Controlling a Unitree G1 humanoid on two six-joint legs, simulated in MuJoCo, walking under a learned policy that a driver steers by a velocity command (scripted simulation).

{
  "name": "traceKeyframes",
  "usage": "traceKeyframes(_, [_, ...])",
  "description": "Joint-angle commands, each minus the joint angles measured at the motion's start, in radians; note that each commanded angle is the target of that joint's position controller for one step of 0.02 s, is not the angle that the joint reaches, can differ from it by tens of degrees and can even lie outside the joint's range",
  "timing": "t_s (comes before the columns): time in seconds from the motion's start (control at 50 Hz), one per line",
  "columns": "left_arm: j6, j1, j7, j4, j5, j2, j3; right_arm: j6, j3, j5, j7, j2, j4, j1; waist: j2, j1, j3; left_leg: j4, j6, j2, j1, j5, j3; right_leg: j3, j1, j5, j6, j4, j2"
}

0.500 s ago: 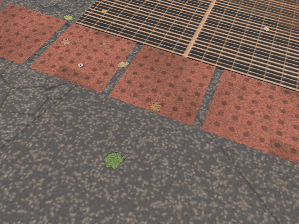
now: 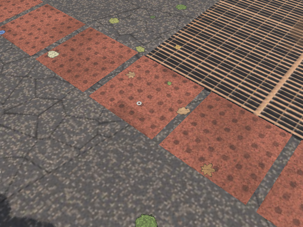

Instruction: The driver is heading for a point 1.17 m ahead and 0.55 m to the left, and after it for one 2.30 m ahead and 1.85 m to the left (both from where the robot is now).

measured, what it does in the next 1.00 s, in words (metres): walks ahead, turning left: left foot, then right foot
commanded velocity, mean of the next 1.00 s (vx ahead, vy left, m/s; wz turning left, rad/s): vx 0.50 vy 0.00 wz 0.60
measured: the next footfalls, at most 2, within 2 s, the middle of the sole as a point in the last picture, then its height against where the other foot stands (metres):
left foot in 0.38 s outside the picture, level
right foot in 0.86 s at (141, 186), level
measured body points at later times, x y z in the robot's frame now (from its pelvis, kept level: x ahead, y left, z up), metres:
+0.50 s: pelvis +0.26 +0.08 -0.01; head +0.30 +0.11 +0.44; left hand +0.27 +0.38 -0.12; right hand +0.49 -0.13 -0.09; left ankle +0.30 +0.16 -0.74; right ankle +0.20 -0.10 -0.64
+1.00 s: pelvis +0.54 +0.14 +0.00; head +0.56 +0.15 +0.45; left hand +0.52 +0.45 -0.09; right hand +0.77 -0.05 -0.12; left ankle +0.40 +0.20 -0.65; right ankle +0.64 +0.07 -0.74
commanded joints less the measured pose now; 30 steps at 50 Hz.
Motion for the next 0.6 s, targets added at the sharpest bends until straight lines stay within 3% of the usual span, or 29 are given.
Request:
traceKeyframes(0.02, [-0.015,0.027,0.008,-0.027,-0.002,0.104,0.026,-0.006,-0.026,0.004,0.007,-0.066,-0.094,-0.028,-0.155,0.023,-0.012,-0.012,-0.008,0.104,-0.224,0.073,-0.030,0.262,0.184,0.056,-0.144,-0.263,-0.278])
traceKeyframes(0.1, [-0.016,0.045,0.012,0.006,-0.004,0.149,0.040,-0.003,-0.017,-0.002,0.013,-0.043,-0.124,-0.095,-0.116,0.029,0.004,-0.148,-0.026,0.117,-0.294,0.195,-0.020,0.136,0.216,0.215,-0.167,-0.295,-0.294])
traceKeyframes(0.18, [-0.002,0.058,0.017,0.027,-0.008,0.173,0.042,-0.017,-0.005,-0.003,0.038,-0.024,-0.145,-0.200,-0.103,0.067,0.029,-0.373,-0.016,0.105,-0.244,0.377,0.044,-0.007,0.238,0.283,-0.136,-0.298,-0.266])
traceKeyframes(0.26, [0.019,0.116,0.020,0.059,-0.024,0.207,0.049,-0.020,0.001,0.001,0.064,-0.016,-0.189,-0.307,-0.097,0.096,0.067,-0.511,0.014,0.084,-0.225,0.364,0.105,-0.071,0.324,0.340,-0.118,-0.276,-0.298])
traceKeyframes(0.28, [0.026,0.117,0.021,0.063,-0.029,0.217,0.052,-0.019,-0.002,0.001,0.068,-0.024,-0.198,-0.313,-0.103,0.087,0.068,-0.533,0.029,0.073,-0.208,0.326,0.120,-0.087,0.350,0.411,-0.110,-0.252,-0.307])
traceKeyframes(0.32, [0.038,0.110,0.027,0.063,-0.039,0.249,0.062,-0.013,-0.020,-0.006,0.071,-0.059,-0.202,-0.274,-0.137,0.042,0.022,-0.552,0.070,0.012,-0.101,0.222,0.173,-0.126,0.387,0.736,-0.091,-0.134,-0.310])
traceKeyframes(0.34, [0.045,0.105,0.031,0.061,-0.044,0.266,0.067,-0.008,-0.036,-0.008,0.069,-0.089,-0.189,-0.201,-0.150,-0.007,-0.027,-0.560,0.097,-0.025,0.005,0.179,0.195,-0.141,0.386,0.881,-0.082,-0.012,-0.306])
traceKeyframes(0.36, [0.050,0.087,0.035,0.055,-0.048,0.262,0.065,-0.003,-0.063,-0.006,0.062,-0.132,-0.151,-0.052,-0.129,-0.096,-0.103,-0.624,0.133,-0.065,0.212,0.231,0.205,-0.168,0.321,0.905,-0.058,0.180,-0.280])
traceKeyframes(0.38, [0.046,0.094,0.039,0.042,-0.031,0.226,0.050,0.007,-0.096,-0.003,0.042,-0.198,-0.104,0.125,-0.056,-0.176,-0.191,-0.649,0.181,-0.015,0.525,0.251,0.080,-0.167,0.093,0.661,-0.019,0.465,-0.242])
traceKeyframes(0.4, [0.024,0.197,0.021,-0.018,0.017,0.068,-0.002,-0.001,-0.107,0.007,0.032,-0.316,-0.109,0.088,0.236,-0.036,-0.266,-0.700,0.359,0.260,0.863,0.144,-0.470,-0.109,-0.377,-0.344,0.040,0.831,-0.048])
traceKeyframes(0.42, [-0.015,0.107,0.007,-0.031,-0.012,0.139,0.003,-0.019,-0.083,0.000,0.038,-0.238,-0.142,0.125,0.135,-0.111,-0.421,-0.860,0.417,0.336,0.906,-0.037,-0.747,0.127,-0.487,-0.414,0.032,0.954,-0.015])
traceKeyframes(0.44, [-0.033,-0.002,0.000,-0.065,-0.051,0.195,0.019,-0.035,-0.064,-0.011,0.043,-0.183,-0.127,0.091,0.069,-0.126,-0.267,-0.894,0.354,0.305,0.803,0.018,-0.605,0.140,-0.560,-0.308,0.012,0.933,-0.063])
traceKeyframes(0.46, [-0.043,-0.019,0.004,-0.072,-0.045,0.179,0.012,-0.043,-0.056,-0.009,0.043,-0.162,-0.125,0.033,0.000,-0.079,-0.171,-0.898,0.319,0.263,0.650,0.106,-0.488,0.135,-0.525,-0.217,0.004,0.839,-0.104])
traceKeyframes(0.48, [-0.042,-0.013,0.010,-0.058,-0.019,0.177,0.014,-0.044,-0.046,-0.010,0.041,-0.134,-0.133,-0.035,-0.035,-0.035,-0.111,-0.906,0.294,0.223,0.514,0.219,-0.395,0.132,-0.461,-0.170,0.015,0.755,-0.133])
traceKeyframes(0.5, [-0.033,0.011,0.011,-0.052,-0.008,0.185,0.020,-0.045,-0.037,-0.022,0.037,-0.114,-0.146,-0.076,-0.013,0.002,-0.089,-0.925,0.285,0.194,0.421,0.310,-0.338,0.140,-0.392,-0.134,0.024,0.708,-0.152])
traceKeyframes(0.54, [-0.010,0.031,0.010,-0.047,0.003,0.170,0.021,-0.049,-0.036,-0.022,0.030,-0.115,-0.144,-0.097,-0.005,0.029,-0.070,-0.956,0.290,0.170,0.321,0.407,-0.289,0.123,-0.337,-0.104,0.054,0.642,-0.151])
traceKeyframes(0.6, [0.006,-0.045,0.014,-0.070,0.011,0.129,0.008,-0.051,-0.042,-0.018,0.010,-0.144,-0.115,-0.058,-0.009,0.013,-0.031,-0.968,0.278,0.131,0.235,0.463,-0.208,0.101,-0.341,0.025,0.097,0.480,-0.128])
